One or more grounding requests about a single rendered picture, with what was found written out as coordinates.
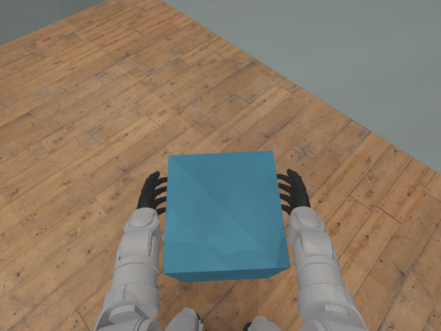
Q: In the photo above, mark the left robot thigh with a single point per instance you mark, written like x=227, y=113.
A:
x=184, y=322

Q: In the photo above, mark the right robot shin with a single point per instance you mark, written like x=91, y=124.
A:
x=258, y=319

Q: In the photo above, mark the robot left forearm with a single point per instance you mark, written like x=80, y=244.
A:
x=133, y=292

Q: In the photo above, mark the robot right forearm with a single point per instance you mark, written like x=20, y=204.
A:
x=322, y=291

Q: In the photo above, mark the left robot upper arm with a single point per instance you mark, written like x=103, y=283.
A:
x=139, y=324

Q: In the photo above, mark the robot right hand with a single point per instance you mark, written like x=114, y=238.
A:
x=297, y=190

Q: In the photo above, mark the carton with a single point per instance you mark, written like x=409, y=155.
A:
x=223, y=219

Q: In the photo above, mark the right robot upper arm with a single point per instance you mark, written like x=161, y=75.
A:
x=323, y=324

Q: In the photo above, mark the robot left hand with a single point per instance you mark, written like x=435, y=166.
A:
x=149, y=193

